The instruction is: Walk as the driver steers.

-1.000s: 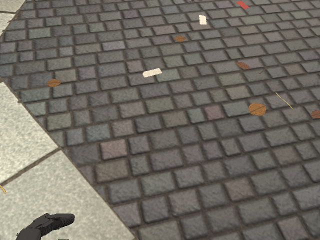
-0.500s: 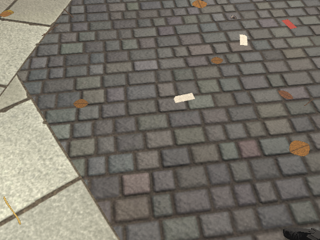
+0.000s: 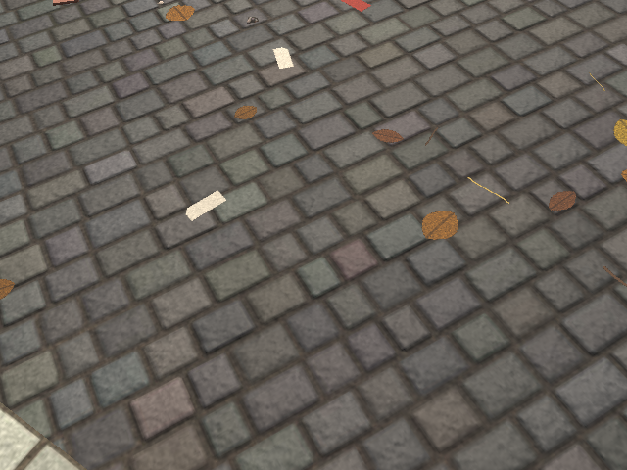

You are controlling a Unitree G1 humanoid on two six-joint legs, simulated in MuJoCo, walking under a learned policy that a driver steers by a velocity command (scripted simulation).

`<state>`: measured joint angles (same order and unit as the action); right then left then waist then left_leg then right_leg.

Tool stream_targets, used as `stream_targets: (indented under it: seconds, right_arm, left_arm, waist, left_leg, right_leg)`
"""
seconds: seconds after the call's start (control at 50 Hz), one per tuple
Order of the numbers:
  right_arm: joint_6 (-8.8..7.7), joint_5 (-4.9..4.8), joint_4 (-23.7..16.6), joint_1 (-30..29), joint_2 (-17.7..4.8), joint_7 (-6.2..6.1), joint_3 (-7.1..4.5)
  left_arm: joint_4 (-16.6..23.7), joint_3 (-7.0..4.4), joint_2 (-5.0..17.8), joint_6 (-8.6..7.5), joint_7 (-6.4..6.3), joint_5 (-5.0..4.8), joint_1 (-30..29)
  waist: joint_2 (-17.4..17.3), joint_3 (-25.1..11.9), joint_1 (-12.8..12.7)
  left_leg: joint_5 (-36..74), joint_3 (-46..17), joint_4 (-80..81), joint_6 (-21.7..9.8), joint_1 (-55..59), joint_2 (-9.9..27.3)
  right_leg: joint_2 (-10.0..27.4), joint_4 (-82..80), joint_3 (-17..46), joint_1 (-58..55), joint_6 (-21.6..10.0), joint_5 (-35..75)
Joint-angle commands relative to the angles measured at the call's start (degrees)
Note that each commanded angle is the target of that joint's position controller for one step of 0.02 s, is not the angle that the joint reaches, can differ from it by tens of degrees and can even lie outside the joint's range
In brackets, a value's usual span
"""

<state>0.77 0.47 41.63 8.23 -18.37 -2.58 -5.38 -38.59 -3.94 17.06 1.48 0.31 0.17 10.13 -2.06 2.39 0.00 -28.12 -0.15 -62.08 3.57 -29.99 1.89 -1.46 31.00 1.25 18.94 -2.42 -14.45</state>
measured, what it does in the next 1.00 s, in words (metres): steps on the spot, turning right: left foot, then right foot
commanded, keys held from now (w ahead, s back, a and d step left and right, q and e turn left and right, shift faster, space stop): e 0.84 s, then no key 0.16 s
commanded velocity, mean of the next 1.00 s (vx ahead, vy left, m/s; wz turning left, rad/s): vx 0.00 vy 0.00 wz -0.57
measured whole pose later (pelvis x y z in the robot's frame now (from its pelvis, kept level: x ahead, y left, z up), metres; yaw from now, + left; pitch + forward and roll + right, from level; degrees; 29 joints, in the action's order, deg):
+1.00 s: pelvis -0.02 -0.02 +0.01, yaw -33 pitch +2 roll +2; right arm 1.4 0.0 41.0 7.8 -19.6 -1.6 -5.4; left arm -34.5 -3.0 16.5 1.1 -0.6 0.2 10.3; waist -2.6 3.5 0.1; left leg -22.0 -0.6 -64.0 4.4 -30.5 1.7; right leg -2.1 26.5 2.7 15.2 -2.8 -12.6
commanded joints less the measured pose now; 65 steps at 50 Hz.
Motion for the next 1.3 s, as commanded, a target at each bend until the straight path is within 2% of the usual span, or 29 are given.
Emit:
stream_targets:
  seconds: [0.02,0.14,0.28,0.36,0.38,0.4,0.42,0.44,0.48,0.5,0.54,0.6,0.66,0.74,0.78,0.8,0.82,0.84,0.86,0.9,0.92,0.96,1.06,1.16,1.22,1.24,1.26,1.28,1.3]
  right_arm:
    - [-0.66,0.28,-4.3,-0.6,-5.7,-0.75,-1.76]
    - [-1.24,-0.2,-5.1,-2.6,-3.3,-0.17,-0.8]
    - [-2.58,-0.97,-5.7,-2.8,-3.9,1.35,-0.92]
    - [-3.49,-1.05,-4.5,1.7,-4.2,2.2,-1.41]
    - [-3.39,-0.46,-4.4,3.0,-6.6,2.0,-2.07]
    - [-2.77,0.65,-5.4,0.7,-11.3,1.55,-2.8]
    - [-2.7,2.3,-5.6,1.0,-10.2,1.82,-2.67]
    - [-2.81,1.74,-6.5,-0.9,-7.5,1.68,-1.77]
    - [-2.46,0.22,-7.3,-4.2,-4.4,1.11,-0.81]
    - [-2.27,-0.25,-7.2,-4.2,-4.2,0.87,-0.54]
    - [-1.65,0.24,-6.8,-2.4,-4.9,0.41,-0.56]
    - [-0.87,0.51,-6.1,0.3,-6.7,0.07,-1.22]
    - [-0.48,0.0,-6.2,-1.0,-8.9,0.7,-1.96]
    - [-0.65,-1.51,-5.6,-1.5,-9.9,1.58,-2.3]
    - [-0.9,-2.6,-4.9,-1.4,-8.5,1.68,-1.94]
    - [-1.14,-1.68,-3.7,2.0,-5.9,1.96,-1.27]
    - [-1.2,2.14,-6.6,1.7,-1.5,2.28,0.47]
    - [-1.35,0.94,-8.1,-4.6,-4.5,1.51,-0.35]
    - [-1.0,-0.59,-7.7,-5.5,-6.6,1.13,-0.95]
    - [-0.4,-0.41,-5.6,-3.4,-7.0,0.5,-1.36]
    - [-0.15,-0.06,-5.1,-2.0,-6.9,0.47,-1.42]
    - [-0.08,-0.44,-4.2,-0.1,-5.9,0.82,-1.16]
    - [0.08,-0.48,-4.4,-1.8,-3.5,1.07,0.17]
    - [-0.35,-0.85,-4.4,-1.7,-3.9,1.39,0.37]
    - [-1.35,-0.65,-2.7,2.1,-2.6,1.98,0.94]
    - [-1.81,-0.52,-2.4,3.3,-3.4,1.91,0.89]
    - [-2.29,-0.61,-2.4,5.8,-4.4,1.72,0.87]
    - [-2.76,-0.64,-1.1,7.6,-8.3,1.87,-0.2]
    - [-3.32,-0.65,-0.6,10.5,-8.7,2.15,-0.53]
  left_arm:
    - [4.6,-2.25,9.4,-0.78,-1.18,-0.6,-2.2]
    - [4.8,-2.7,10.5,-0.38,-2.33,-0.76,-0.2]
    - [6.1,-3.27,11.3,0.46,-1.53,-0.88,-1.4]
    - [7.0,-3.1,10.5,1.14,-1.72,-2.06,-3.9]
    - [7.2,-2.59,8.6,1.13,-1.91,-1.88,-2.6]
    - [7.6,-1.81,5.6,0.85,-1.67,-1.4,0.8]
    - [7.8,-3.18,9.7,0.22,-1.66,-1.31,0.4]
    - [6.6,-4.48,13.2,0.12,-1.59,-1.03,2.0]
    - [4.3,-4.65,11.6,1.22,-1.78,-1.35,3.4]
    - [4.4,-4.23,10.1,1.69,-1.68,-1.42,3.2]
    - [5.7,-3.41,7.7,1.8,-1.3,-1.91,0.9]
    - [7.8,-2.56,6.2,1.56,-0.9,-1.7,-2.6]
    - [8.7,-1.93,5.4,1.55,-0.2,-1.28,-2.8]
    - [8.8,-2.55,6.5,2.12,0.61,-1.55,-0.6]
    - [7.4,-3.25,6.9,2.21,0.65,-1.42,3.8]
    - [7.2,-4.33,9.9,2.04,0.06,-1.38,6.2]
    - [8.9,-5.64,17.5,1.54,-0.94,-0.99,6.9]
    - [9.5,-4.87,15.7,-0.02,-0.09,1.33,7.7]
    - [8.9,-3.99,13.6,-1.12,0.19,1.48,5.6]
    - [8.5,-2.61,9.5,-1.49,-0.46,-0.37,0.3]
    - [8.5,-2.03,8.9,-1.33,-0.82,-0.67,-1.5]
    - [8.2,-1.24,7.7,-1.33,-1.33,0.09,-2.0]
    - [6.6,-0.74,7.1,-1.33,-1.62,0.4,-1.7]
    - [4.8,-0.39,7.1,-1.09,-0.61,0.51,-2.0]
    - [3.4,0.24,6.5,-1.02,-0.44,-0.39,-1.7]
    - [3.0,0.36,6.3,-1.24,-0.43,-0.1,-0.9]
    - [3.3,0.88,4.9,-1.66,-0.29,0.34,-2.0]
    - [4.6,1.1,3.2,-2.24,-0.19,0.37,-2.0]
    - [5.1,1.03,3.3,-3.14,-0.24,-0.12,-4.2]
  waist:
    - [9.1,-7.7,0.6]
    - [9.5,-8.1,-0.8]
    - [11.2,-7.3,-1.4]
    - [10.7,-8.2,1.7]
    - [7.3,-9.6,1.2]
    - [-7.9,-9.1,-2.6]
    - [-13.3,-7.4,-1.1]
    - [-8.0,-6.6,-1.8]
    - [-4.8,-4.7,-2.5]
    - [-5.1,-3.9,-1.8]
    - [-6.4,-3.6,-0.3]
    - [-7.8,-5.4,2.1]
    - [-8.5,-6.5,2.2]
    - [-9.1,-6.4,1.0]
    - [-6.9,-7.0,-1.6]
    - [1.2,-8.0,-1.6]
    - [21.2,-8.5,0.5]
    - [16.6,-11.6,-4.8]
    - [11.5,-9.0,-3.7]
    - [8.4,-6.4,-1.1]
    - [9.0,-6.2,0.0]
    - [9.7,-7.7,0.7]
    - [9.9,-6.3,-0.8]
    - [10.0,-4.0,-1.7]
    - [8.1,-4.2,0.3]
    - [7.3,-4.0,0.3]
    - [4.7,-3.8,1.3]
    - [-3.7,-1.9,0.2]
    - [-9.4,-0.7,2.6]
  left_leg:
    - [5.4,-3.6,-5.2,0.4,-6.6,-0.5]
    - [9.4,-5.1,9.5,1.5,-5.0,-2.1]
    - [6.6,-5.7,22.5,0.5,4.5,-4.4]
    - [17.4,-4.5,40.6,-1.8,15.9,-4.2]
    - [22.6,-8.4,42.5,-4.0,23.1,2.1]
    - [34.6,-20.5,43.0,-10.7,27.9,13.9]
    - [41.1,-29.0,44.4,-19.2,24.7,21.3]
    - [40.3,-25.4,43.8,-19.9,23.2,21.2]
    - [35.0,-15.3,42.5,-15.2,22.5,13.9]
    - [36.1,-12.9,42.4,-15.0,22.7,13.0]
    - [37.3,-8.6,43.0,-15.4,23.7,11.4]
    - [38.6,-7.3,42.7,-16.6,28.6,13.3]
    - [39.2,-4.3,42.5,-16.6,26.2,14.5]
    - [37.4,-2.6,39.9,-14.9,24.8,15.8]
    - [32.3,0.9,33.5,-10.5,20.7,14.0]
    - [22.9,5.7,24.2,-5.7,12.9,10.5]
    - [-10.4,9.1,5.1,0.5,-5.3,2.3]
    - [-13.1,-1.0,-4.8,0.8,-8.4,-0.9]
    - [-8.7,-2.6,-8.2,0.1,-8.8,0.5]
    - [0.3,-3.2,-5.4,-0.4,-8.0,2.1]
    - [3.7,-2.7,-5.4,0.2,-5.5,1.6]
    - [7.7,-2.1,-5.2,0.9,-2.0,0.7]
    - [9.1,-2.3,10.8,1.5,2.2,1.5]
    - [6.2,-1.4,23.0,0.6,9.8,0.7]
    - [13.9,2.2,35.7,-1.7,19.5,-1.9]
    - [12.4,0.8,34.7,-3.1,22.4,-0.9]
    - [9.8,-3.6,35.6,-5.8,25.0,3.0]
    - [-2.3,-9.9,38.6,-10.0,23.9,6.3]
    - [-12.4,-20.8,47.3,-14.6,23.7,12.1]
  right_leg:
    - [13.6,-11.0,16.3,-9.9,-10.6,25.2]
    - [12.0,-10.6,19.6,-12.6,-10.4,17.2]
    - [10.7,-9.1,27.3,-9.2,-10.5,15.2]
    - [7.1,-4.9,28.7,-7.6,-7.0,16.4]
    - [4.5,-0.8,26.1,-2.5,-4.1,7.4]
    - [-3.7,10.5,15.6,7.3,-0.2,-12.2]
    - [-6.2,23.6,9.1,13.9,2.8,-24.1]
    - [-2.8,32.9,8.9,14.6,4.6,-21.0]
    - [-1.7,38.6,7.5,15.8,6.9,-14.2]
    - [-1.4,40.2,6.7,17.0,7.8,-12.0]
    - [-0.4,36.8,3.4,17.3,8.8,-9.5]
    - [1.8,28.3,1.5,16.7,9.4,-9.6]
    - [3.2,19.4,-1.4,9.4,8.3,-9.7]
    - [2.3,7.6,-4.3,2.4,5.4,-6.0]
    - [0.3,-4.9,-5.5,-7.2,2.0,3.8]
    - [3.6,-8.8,1.4,-16.5,-0.5,16.2]
    - [20.4,-7.5,24.4,-25.4,-8.9,40.8]
    - [24.5,-9.6,29.7,-19.2,-18.1,37.8]
    - [21.6,-10.6,23.8,-16.9,-16.5,31.9]
    - [16.0,-10.7,17.1,-14.2,-10.7,23.9]
    - [14.6,-10.9,15.1,-12.0,-10.1,25.5]
    - [13.3,-11.4,13.0,-11.0,-10.3,26.9]
    - [12.4,-11.9,13.1,-11.9,-10.2,18.8]
    - [12.5,-11.4,16.3,-8.0,-11.0,12.2]
    - [9.5,-12.6,17.3,-3.4,-8.3,-11.6]
    - [8.1,-11.6,17.7,-0.6,-6.9,-17.8]
    - [6.3,-7.2,16.3,3.5,-5.3,-20.8]
    - [-0.1,-0.9,6.6,9.0,-2.2,-20.6]
    - [-3.0,10.4,0.0,11.8,0.3,-15.9]
Next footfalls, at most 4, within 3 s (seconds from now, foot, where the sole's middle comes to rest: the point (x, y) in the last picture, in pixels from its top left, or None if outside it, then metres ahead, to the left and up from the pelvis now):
0.38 left None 0.09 0.13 -0.77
0.80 right None -0.03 -0.12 -0.77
1.26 left None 0.09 0.07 -0.77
1.60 right None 0.08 -0.25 -0.77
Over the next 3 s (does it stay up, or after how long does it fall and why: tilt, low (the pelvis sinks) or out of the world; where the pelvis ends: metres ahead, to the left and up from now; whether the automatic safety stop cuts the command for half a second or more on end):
stays up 0.65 -0.57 0.01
